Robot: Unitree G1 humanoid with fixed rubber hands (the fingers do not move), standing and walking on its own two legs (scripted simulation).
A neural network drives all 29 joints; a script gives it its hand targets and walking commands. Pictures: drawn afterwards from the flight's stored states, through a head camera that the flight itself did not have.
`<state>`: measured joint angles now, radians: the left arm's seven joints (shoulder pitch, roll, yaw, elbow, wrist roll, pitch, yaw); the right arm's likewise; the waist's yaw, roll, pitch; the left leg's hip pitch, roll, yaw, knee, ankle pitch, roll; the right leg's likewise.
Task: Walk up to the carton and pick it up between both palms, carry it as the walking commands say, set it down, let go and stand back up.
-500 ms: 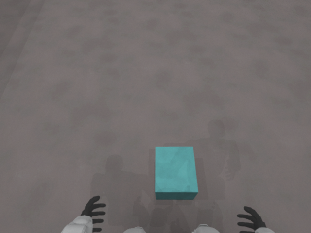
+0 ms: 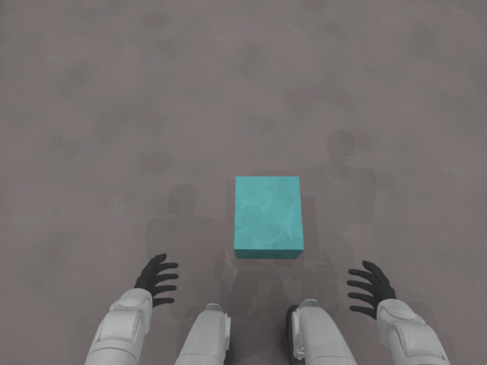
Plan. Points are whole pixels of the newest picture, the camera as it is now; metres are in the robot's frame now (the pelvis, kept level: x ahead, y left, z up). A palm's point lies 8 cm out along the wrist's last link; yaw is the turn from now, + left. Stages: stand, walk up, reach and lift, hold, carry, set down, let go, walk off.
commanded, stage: reach and lift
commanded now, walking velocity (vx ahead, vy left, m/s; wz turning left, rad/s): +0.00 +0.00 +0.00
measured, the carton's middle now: (266, 218) +0.50 -0.03 -0.62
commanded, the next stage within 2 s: none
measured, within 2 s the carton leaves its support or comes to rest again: neither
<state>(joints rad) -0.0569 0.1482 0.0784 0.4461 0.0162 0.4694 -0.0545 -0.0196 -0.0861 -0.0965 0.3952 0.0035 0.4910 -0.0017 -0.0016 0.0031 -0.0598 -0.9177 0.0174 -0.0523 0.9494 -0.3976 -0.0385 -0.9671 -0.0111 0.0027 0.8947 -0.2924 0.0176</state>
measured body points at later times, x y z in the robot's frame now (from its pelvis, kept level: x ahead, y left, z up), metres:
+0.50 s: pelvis -0.04 +0.00 -0.03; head +0.18 -0.01 +0.36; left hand +0.36 +0.18 -0.14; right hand +0.34 -0.22 -0.15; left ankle +0.02 +0.14 -0.68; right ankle +0.07 -0.13 -0.68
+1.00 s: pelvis -0.02 -0.01 -0.05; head +0.29 -0.01 +0.28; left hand +0.49 +0.18 -0.16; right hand +0.49 -0.23 -0.17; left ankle +0.02 +0.14 -0.68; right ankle +0.07 -0.13 -0.68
